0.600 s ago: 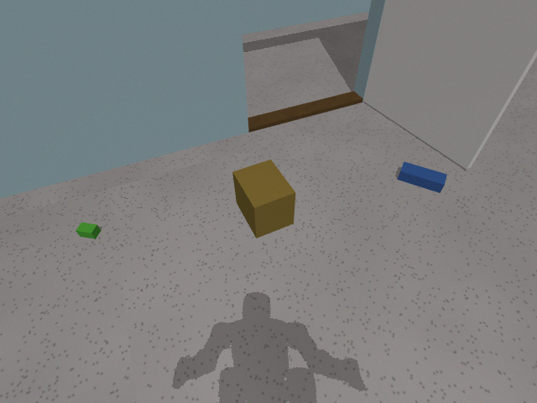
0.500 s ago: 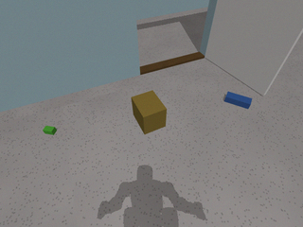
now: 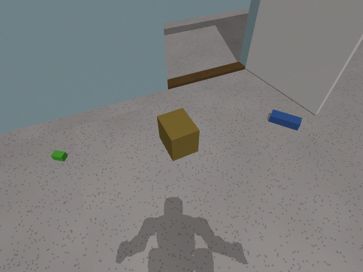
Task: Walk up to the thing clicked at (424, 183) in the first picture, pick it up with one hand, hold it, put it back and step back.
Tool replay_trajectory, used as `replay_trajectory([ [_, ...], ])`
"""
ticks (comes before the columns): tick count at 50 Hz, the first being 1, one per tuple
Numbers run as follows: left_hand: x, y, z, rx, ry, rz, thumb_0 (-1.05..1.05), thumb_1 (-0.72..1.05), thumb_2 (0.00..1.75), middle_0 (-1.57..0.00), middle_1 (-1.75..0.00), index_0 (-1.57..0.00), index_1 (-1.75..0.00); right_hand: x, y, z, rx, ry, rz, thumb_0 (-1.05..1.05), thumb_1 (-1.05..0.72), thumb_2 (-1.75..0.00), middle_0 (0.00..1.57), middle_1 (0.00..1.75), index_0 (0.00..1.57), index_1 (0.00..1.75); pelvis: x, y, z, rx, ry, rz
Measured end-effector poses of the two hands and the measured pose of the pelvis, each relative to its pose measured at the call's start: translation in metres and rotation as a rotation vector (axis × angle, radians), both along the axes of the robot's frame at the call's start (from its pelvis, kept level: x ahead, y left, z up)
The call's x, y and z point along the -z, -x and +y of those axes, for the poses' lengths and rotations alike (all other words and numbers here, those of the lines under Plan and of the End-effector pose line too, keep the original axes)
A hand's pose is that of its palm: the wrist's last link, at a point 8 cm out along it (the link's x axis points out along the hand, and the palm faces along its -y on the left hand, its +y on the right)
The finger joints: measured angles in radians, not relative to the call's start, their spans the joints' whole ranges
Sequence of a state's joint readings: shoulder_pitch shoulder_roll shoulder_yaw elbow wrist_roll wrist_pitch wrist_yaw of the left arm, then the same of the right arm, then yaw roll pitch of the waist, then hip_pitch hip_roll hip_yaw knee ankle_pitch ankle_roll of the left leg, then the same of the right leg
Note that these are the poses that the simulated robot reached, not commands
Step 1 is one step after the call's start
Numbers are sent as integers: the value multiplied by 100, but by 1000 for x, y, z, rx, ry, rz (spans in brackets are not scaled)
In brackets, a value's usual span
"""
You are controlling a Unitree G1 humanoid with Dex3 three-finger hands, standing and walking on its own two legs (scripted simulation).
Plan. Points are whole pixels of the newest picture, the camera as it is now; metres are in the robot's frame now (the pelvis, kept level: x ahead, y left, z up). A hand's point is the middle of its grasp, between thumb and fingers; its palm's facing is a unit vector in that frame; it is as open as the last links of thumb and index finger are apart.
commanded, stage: stand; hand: left
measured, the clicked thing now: (284, 119) +1.33 -0.78 -0.75
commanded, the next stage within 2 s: walk up in 0.52 s
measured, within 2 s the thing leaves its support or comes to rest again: neither
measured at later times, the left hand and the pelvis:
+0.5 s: hand out of the picture +0.08 +0.25 -0.16, palm faces -0.02 -0.94 -0.34, open 7.4 cm; pelvis +0.00 +0.00 +0.00, yaw +0 degrees
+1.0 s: hand (148, 243) +0.24 +0.12 -0.15, palm faces -0.21 -0.91 -0.36, open 7.4 cm; pelvis +0.10 -0.14 -0.03, yaw -15 degrees
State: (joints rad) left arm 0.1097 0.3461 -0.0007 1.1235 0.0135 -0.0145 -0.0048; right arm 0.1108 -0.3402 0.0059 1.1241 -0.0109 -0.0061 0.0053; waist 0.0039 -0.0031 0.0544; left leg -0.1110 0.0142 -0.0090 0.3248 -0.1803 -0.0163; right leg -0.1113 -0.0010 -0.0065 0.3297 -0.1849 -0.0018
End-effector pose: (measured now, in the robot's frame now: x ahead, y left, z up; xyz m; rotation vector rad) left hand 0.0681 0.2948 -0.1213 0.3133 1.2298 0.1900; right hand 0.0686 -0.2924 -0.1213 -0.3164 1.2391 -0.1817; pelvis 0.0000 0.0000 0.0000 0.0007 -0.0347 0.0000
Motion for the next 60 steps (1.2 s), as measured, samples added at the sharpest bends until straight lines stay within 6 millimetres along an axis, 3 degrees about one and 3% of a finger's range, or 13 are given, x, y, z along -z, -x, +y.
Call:
replay_trajectory([
  [27,-1,-5,3,4,4,1,0,91,90,-21,-30,-20,-30,-1,-6,0,-3,2,-13,1,-90,-90,20,30,21,30,1,-5,1,9,-4,6],
  [31,-2,-16,7,72,5,35,0,91,90,-21,-30,-20,-30,-7,-2,-21,57,29,-115,1,-90,-90,21,30,21,30,6,-10,-6,84,-24,15],
  [35,-12,-46,4,113,-7,12,1,91,90,-21,-30,-20,-30,-16,16,-61,107,94,-113,1,-90,-89,21,30,21,30,6,-22,-25,122,-26,8],
  [40,-17,-97,-24,183,-31,-25,1,91,90,-20,-30,-20,-30,-15,25,-122,171,155,-95,1,-90,-90,21,30,21,30,17,-45,-60,187,-34,-10],
  [46,-6,-160,-90,238,-66,-101,0,91,90,-20,-30,-20,-30,15,9,-195,231,173,-65,1,-90,-90,21,30,21,30,43,-82,-120,229,-2,-7],
  [52,-9,-174,-151,241,-1,-63,0,91,90,-21,-30,-20,-30,4,-42,-204,226,89,-109,1,-91,-90,20,30,20,30,22,-118,-150,283,-4,-6],
  [56,-2,-191,-171,264,21,-8,0,90,90,-21,-30,-21,-30,-7,-71,-204,217,60,-139,1,-90,-90,20,30,20,30,15,-148,-167,317,13,-1],
  [60,11,-227,-185,292,49,5,0,90,90,-21,-30,-21,-30,-12,-93,-209,227,73,-115,1,-90,-90,21,30,21,30,19,-184,-180,331,38,6],
])
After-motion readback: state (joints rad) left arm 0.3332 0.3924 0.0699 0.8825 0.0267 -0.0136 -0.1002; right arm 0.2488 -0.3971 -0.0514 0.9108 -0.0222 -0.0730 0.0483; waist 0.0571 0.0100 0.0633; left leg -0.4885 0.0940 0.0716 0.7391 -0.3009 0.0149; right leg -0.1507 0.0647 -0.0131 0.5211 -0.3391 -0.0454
